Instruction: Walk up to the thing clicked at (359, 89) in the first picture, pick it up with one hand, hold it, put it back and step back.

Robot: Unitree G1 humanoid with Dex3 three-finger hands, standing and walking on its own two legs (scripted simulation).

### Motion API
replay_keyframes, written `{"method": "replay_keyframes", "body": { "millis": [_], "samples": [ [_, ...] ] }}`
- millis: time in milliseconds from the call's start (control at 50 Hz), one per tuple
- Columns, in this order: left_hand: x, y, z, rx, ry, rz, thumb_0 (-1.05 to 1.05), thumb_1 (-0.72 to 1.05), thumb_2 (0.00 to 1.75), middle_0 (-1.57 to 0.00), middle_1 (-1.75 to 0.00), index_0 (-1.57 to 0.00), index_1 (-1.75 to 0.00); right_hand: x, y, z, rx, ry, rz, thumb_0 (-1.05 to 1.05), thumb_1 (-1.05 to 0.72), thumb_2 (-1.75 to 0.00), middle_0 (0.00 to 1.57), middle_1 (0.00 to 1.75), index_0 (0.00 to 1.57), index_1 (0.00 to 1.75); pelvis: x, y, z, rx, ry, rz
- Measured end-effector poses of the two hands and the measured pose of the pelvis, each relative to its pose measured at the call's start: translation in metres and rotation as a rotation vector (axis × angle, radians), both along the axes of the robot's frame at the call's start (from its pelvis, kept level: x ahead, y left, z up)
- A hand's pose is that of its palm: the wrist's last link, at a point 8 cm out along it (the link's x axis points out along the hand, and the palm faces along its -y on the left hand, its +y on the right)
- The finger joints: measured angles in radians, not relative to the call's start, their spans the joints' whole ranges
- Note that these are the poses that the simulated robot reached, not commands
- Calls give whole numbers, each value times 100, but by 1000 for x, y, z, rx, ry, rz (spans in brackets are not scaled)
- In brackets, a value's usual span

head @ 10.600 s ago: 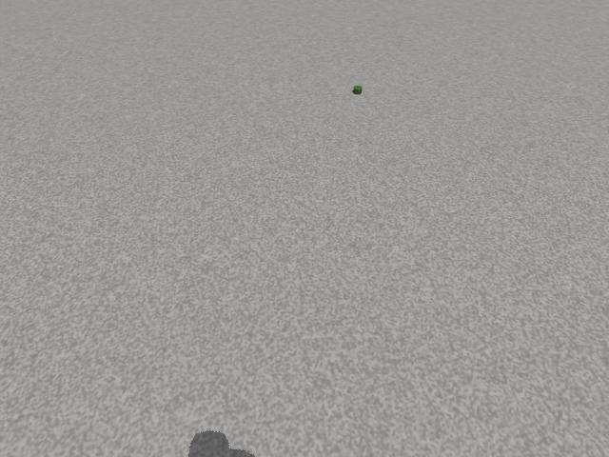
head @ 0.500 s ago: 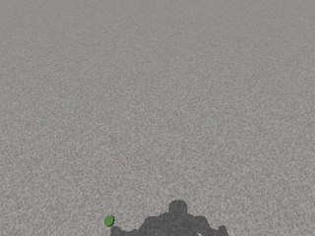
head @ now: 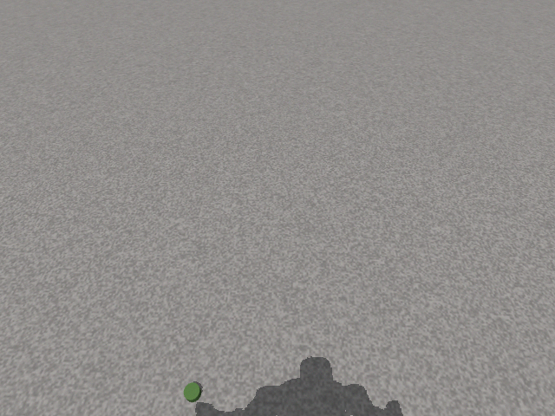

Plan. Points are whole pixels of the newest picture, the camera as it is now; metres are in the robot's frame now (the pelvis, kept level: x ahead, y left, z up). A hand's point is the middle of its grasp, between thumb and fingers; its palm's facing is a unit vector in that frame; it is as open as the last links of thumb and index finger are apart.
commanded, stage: stand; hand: left
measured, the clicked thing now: (192, 392) +0.34 +0.28 -0.77
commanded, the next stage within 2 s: walk up in 0.66 s
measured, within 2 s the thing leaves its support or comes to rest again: neither
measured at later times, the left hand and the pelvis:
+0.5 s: hand out of the picture +0.07 +0.25 -0.16, palm faces -0.04 -0.94 -0.35, open 7.4 cm; pelvis +0.00 +0.00 +0.00, yaw +0 degrees
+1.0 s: hand out of the picture +0.06 +0.35 -0.17, palm faces -0.03 -0.90 -0.43, open 7.4 cm; pelvis -0.03 +0.07 -0.02, yaw +1 degrees
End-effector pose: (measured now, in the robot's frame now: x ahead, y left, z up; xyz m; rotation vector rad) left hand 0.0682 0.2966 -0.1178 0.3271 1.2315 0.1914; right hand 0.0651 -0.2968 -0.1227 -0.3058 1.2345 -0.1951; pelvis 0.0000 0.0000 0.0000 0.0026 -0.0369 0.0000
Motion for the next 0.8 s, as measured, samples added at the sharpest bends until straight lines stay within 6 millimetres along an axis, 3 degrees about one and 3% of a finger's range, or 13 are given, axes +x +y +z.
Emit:
{"method": "replay_keyframes", "body": {
  "millis": [680, 800],
  "samples": [
    [4, -1, 1, 4, -9, -2, 1, 90, 90, -20, -30, -20, -30, -2, -2, -1, 1, 7, -4, 1, -91, -90, 20, 30, 20, 30, 1, -1, -1, 0, 1, -1],
    [-1, 17, 4, 52, -32, 7, 1, 90, 90, -20, -30, -20, -30, 0, -7, -4, -20, 15, -11, 1, -91, -90, 20, 30, 20, 30, -10, 11, -6, -12, 4, -5]
  ]
}}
